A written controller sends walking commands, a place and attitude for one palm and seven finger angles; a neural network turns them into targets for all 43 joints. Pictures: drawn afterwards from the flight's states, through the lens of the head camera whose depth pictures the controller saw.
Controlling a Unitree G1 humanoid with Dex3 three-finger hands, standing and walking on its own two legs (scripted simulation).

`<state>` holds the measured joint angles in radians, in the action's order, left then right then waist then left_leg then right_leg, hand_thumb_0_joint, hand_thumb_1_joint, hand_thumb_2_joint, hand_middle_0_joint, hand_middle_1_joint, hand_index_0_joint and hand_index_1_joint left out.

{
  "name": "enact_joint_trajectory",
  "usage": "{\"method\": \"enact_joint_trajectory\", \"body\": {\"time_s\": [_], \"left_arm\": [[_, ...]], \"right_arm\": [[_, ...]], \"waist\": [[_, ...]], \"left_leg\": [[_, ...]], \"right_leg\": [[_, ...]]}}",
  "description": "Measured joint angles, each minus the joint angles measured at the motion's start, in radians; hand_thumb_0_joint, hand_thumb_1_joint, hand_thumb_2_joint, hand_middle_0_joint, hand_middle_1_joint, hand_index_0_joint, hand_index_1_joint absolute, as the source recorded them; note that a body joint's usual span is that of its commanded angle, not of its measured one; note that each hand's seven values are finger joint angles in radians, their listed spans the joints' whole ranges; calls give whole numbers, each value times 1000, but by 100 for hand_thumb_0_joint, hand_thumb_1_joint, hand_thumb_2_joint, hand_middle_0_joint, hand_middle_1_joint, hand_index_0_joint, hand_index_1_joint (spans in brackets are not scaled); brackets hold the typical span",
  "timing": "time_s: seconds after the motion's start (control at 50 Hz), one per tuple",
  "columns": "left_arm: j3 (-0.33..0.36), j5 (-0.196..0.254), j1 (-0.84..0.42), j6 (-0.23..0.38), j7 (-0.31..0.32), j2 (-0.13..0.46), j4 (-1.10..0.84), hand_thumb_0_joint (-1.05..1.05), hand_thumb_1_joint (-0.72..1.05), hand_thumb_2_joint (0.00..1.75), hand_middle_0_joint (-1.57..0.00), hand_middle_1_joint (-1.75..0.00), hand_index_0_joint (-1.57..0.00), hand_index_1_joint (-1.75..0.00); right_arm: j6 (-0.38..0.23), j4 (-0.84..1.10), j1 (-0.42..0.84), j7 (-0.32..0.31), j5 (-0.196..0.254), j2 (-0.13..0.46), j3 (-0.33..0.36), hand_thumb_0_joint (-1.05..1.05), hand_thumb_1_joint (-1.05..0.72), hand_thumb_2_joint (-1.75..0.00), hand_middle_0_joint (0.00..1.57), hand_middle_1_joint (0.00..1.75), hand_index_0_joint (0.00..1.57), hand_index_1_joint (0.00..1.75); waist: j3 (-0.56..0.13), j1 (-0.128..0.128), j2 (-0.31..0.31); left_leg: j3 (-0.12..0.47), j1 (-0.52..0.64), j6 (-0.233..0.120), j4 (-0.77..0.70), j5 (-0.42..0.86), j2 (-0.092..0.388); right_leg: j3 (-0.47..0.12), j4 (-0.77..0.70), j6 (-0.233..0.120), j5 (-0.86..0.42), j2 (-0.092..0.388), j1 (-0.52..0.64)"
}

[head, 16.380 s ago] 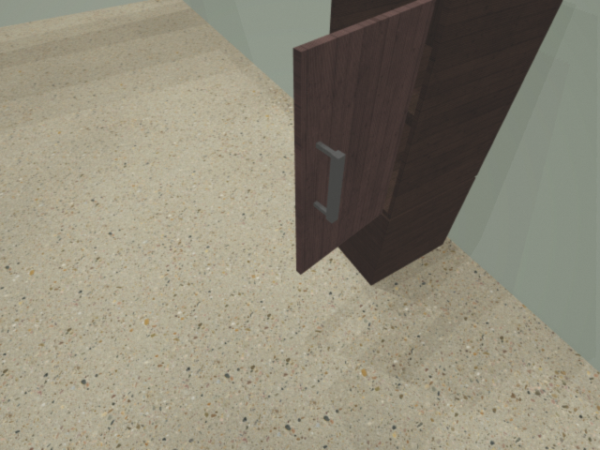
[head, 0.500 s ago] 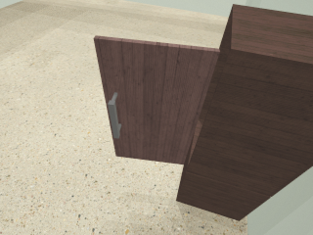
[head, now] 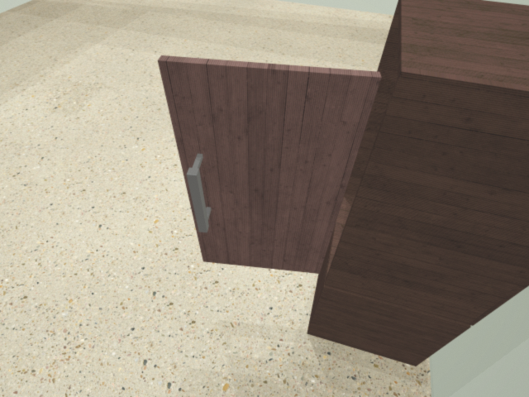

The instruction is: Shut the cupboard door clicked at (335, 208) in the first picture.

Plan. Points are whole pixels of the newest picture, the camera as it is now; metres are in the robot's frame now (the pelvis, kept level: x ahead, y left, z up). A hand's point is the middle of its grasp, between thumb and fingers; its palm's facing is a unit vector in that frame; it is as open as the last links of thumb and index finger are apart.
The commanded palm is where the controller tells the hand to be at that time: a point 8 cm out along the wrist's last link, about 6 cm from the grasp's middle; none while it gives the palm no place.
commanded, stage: come to a stop and stand still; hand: left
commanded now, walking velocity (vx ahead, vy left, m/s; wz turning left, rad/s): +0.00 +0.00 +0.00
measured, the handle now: (201, 195) +0.49 +0.16 -0.02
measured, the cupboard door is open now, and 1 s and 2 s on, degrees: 100 100 100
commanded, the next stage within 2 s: look again from close up in 0.48 s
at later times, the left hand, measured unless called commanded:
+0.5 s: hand out of the picture +0.02 +0.15 -0.17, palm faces -0.02 -0.98 -0.18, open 7.4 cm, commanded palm none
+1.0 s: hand out of the picture +0.02 +0.13 -0.17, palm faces -0.01 -0.99 -0.17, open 7.4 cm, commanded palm none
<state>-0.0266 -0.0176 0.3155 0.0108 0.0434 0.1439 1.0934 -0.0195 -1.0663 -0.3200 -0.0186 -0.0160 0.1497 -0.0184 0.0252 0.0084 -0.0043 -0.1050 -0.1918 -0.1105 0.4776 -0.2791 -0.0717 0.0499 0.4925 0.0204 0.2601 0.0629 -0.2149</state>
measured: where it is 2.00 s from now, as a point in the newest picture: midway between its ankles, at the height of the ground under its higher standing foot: outside the picture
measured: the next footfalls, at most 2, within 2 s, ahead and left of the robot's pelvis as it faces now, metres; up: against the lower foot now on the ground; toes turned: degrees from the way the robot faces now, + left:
none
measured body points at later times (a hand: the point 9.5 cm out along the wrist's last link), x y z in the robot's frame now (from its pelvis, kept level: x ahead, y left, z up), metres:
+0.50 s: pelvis +0.02 -0.01 +0.00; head +0.02 -0.02 +0.45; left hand +0.02 +0.20 -0.16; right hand +0.01 -0.24 -0.16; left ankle -0.01 +0.04 -0.74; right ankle +0.00 -0.15 -0.74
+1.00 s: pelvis +0.03 -0.03 +0.01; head +0.05 -0.03 +0.45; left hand +0.02 +0.18 -0.16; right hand +0.02 -0.24 -0.16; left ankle -0.01 +0.04 -0.74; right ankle +0.00 -0.15 -0.74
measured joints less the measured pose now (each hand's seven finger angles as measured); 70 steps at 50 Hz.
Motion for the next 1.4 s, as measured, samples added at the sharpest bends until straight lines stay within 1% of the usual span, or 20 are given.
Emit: {"method": "enact_joint_trajectory", "body": {"time_s": [0.1, 0.3, 0.76, 1.16, 1.18, 1.2, 1.22, 1.24, 1.26, 1.28, 1.32, 1.34, 1.36, 1.4], "left_arm": [[2, 2, 11, -1, -5, -2, 8, 1, 91, 90, -19, -30, -20, -30], [5, 4, 5, -2, -6, -5, 15, 1, 91, 90, -19, -30, -19, -30], [8, 8, -23, -1, -4, -9, 28, 1, 91, 90, -19, -30, -20, -30], [13, 8, -22, 0, -2, -9, 30, 1, 91, 90, -19, -30, -20, -30], [12, 5, -24, 6, 5, -9, 32, 1, 91, 90, -20, -30, -20, -30], [50, 22, 25, -66, 10, -5, -131, 2, 92, 90, -20, -30, -20, -30], [54, 54, 88, -98, 29, 16, -335, 3, 94, 90, -20, -30, -20, -30], [45, 87, 148, -79, 52, 40, -514, 4, 94, 90, -20, -30, -20, -31], [36, 112, 185, -54, 68, 59, -658, 4, 95, 90, -20, -31, -20, -31], [30, 131, 193, -28, 75, 71, -765, 4, 95, 90, -21, -31, -21, -31], [38, 150, 144, 50, 55, 70, -878, 4, 95, 90, -22, -33, -22, -33], [54, 159, 106, 106, 29, 59, -897, 4, 94, 90, -23, -34, -23, -34], [74, 173, 67, 168, -7, 43, -897, 3, 94, 90, -24, -35, -24, -35], [109, 210, 20, 304, -113, 20, -895, 2, 93, 90, -26, -37, -26, -38]], "right_arm": [[0, 13, 1, -6, -1, 16, 2, 2, -92, -90, 20, 30, 20, 30], [-11, -9, 22, -6, 3, 25, 0, 1, -92, -90, 20, 30, 20, 30], [-11, -82, 37, -12, 6, -12, -2, 1, -91, -90, 20, 30, 20, 30], [-13, -92, 51, -19, 6, -17, 4, 1, -91, -90, 20, 30, 20, 30], [-9, -85, 50, -18, 8, -14, 4, 1, -92, -90, 20, 30, 20, 30], [-28, -45, 37, -29, 15, -10, -2, 1, -92, -90, 20, 30, 20, 30], [-84, 4, 11, -51, 34, -4, -13, 2, -92, -90, 20, 30, 20, 30], [-146, 47, -18, -65, 43, 3, -14, 2, -92, -90, 20, 30, 20, 30], [-203, 82, -42, -66, 49, 13, -7, 2, -92, -90, 20, 30, 20, 30], [-248, 118, -61, -58, 51, 26, 4, 2, -92, -90, 20, 30, 20, 30], [-300, 188, -74, -36, 41, 62, 24, 2, -92, -90, 20, 30, 20, 30], [-310, 218, -65, -23, 35, 81, 32, 2, -92, -90, 20, 30, 20, 30], [-313, 245, -43, -10, 31, 98, 40, 2, -92, -90, 20, 30, 20, 30], [-308, 303, 6, 10, 22, 112, 55, 2, -91, -90, 20, 30, 20, 30]], "waist": [[-13, -3, -21], [-15, -5, -18], [23, -6, 10], [23, -10, 18], [19, -7, 14], [27, 2, 16], [32, 8, 21], [24, 12, 28], [7, 15, 31], [-9, 23, 28], [-48, 48, 7], [-72, 52, -2], [-91, 53, -14], [-134, 50, -9]], "left_leg": [[-8, 14, -3, -2, -8, -6], [-23, 52, 6, -49, 4, -3], [-14, 77, 37, -74, 0, 25], [-7, 97, 48, -86, -8, 33], [-3, 79, 52, -66, -11, 38], [2, 61, 54, -39, -21, 41], [7, 47, 54, -16, -33, 41], [9, 36, 55, -1, -41, 33], [13, 25, 56, 10, -44, 22], [24, 7, 57, 29, -49, 11], [55, -71, 55, 111, -72, -7], [62, -124, 55, 161, -89, -10], [64, -177, 57, 209, -106, -3], [58, -287, 63, 299, -134, 11]], "right_leg": [[-10, 16, 7, 13, 6, 4], [-27, -3, 17, 10, 0, 21], [-18, -38, -7, 12, -30, 49], [-11, -53, -16, 22, -39, 72], [-7, -52, -16, 21, -42, 66], [-1, -18, -16, 23, -43, 44], [-2, 57, -21, 37, -42, 6], [-5, 133, -28, 54, -37, -31], [-8, 181, -32, 65, -31, -62], [-5, 194, -34, 58, -27, -84], [7, 195, -46, 102, -18, -115], [8, 203, -42, 141, -16, -144], [10, 236, -40, 152, -22, -191], [4, 324, -46, 153, -32, -307]]}}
